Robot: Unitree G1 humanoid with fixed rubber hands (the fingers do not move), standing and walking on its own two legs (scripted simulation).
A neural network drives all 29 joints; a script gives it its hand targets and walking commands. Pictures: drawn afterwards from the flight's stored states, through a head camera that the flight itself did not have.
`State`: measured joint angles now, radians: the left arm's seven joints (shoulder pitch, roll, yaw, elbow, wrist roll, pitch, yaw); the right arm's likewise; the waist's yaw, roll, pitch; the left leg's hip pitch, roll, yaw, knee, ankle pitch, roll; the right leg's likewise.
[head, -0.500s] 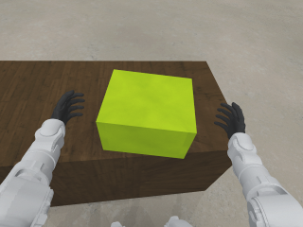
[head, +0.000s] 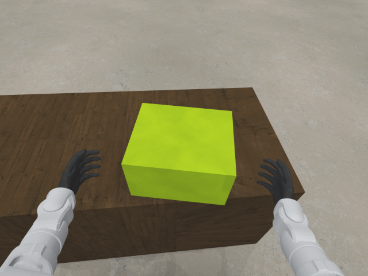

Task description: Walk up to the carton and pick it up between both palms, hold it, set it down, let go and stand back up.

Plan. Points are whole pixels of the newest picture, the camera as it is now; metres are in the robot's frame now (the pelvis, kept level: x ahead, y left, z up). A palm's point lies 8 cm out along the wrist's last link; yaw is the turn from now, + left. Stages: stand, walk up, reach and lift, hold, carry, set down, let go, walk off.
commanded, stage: set down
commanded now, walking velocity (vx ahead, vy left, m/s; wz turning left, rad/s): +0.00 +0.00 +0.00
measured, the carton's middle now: (182, 152) +0.50 -0.04 -0.09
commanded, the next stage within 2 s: none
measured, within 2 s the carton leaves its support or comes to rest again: neither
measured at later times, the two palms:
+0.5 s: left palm (57, 216) +0.29 +0.25 +0.00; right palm (283, 211) +0.25 -0.24 -0.01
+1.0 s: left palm (59, 231) +0.27 +0.24 -0.01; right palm (281, 222) +0.23 -0.24 -0.02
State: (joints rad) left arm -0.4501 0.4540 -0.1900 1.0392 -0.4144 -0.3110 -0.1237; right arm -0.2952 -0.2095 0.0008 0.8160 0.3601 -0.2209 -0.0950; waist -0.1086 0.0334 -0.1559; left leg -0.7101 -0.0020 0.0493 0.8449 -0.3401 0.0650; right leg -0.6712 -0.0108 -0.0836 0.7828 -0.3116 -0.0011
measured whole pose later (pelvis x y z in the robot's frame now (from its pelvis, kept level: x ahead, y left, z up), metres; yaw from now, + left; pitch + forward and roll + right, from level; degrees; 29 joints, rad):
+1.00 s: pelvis +0.00 -0.03 +0.01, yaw +3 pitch +1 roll -1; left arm -0.19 0.46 -0.16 0.94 -0.37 -0.34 -0.14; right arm -0.08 -0.09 -0.02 0.79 0.23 -0.30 -0.14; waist -0.07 -0.01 -0.03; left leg -0.49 -0.01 0.01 0.81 -0.34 0.03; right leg -0.46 -0.02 -0.12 0.78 -0.35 -0.04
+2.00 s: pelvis +0.06 -0.03 +0.04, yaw -2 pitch -3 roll +0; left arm 0.13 0.26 -0.01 0.67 -0.10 -0.08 -0.05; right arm 0.14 -0.16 0.01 0.83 0.08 -0.32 -0.02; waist 0.01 0.01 0.09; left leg -0.13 0.01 0.07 0.46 -0.28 0.01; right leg -0.12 0.03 -0.04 0.44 -0.26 -0.04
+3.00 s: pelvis +0.04 -0.04 +0.04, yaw -2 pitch -5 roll +0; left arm 0.18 0.19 -0.01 0.54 -0.02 0.14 0.04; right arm 0.19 -0.17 -0.06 0.72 -0.03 -0.15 0.05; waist 0.01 -0.01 0.08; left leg -0.10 0.02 0.08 0.42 -0.24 0.01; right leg -0.11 0.03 -0.04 0.42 -0.23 -0.05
